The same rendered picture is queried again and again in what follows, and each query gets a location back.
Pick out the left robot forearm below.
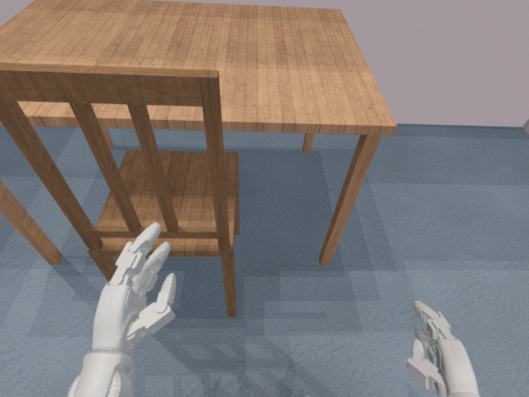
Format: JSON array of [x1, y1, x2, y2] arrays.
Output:
[[67, 350, 134, 397]]

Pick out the table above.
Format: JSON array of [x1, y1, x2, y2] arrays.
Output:
[[0, 0, 397, 265]]

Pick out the robot left hand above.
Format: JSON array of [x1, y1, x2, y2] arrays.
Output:
[[92, 222, 176, 356]]

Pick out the chair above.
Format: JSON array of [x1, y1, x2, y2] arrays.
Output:
[[0, 62, 240, 317]]

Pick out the robot right hand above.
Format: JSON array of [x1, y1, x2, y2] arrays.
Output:
[[407, 300, 479, 397]]

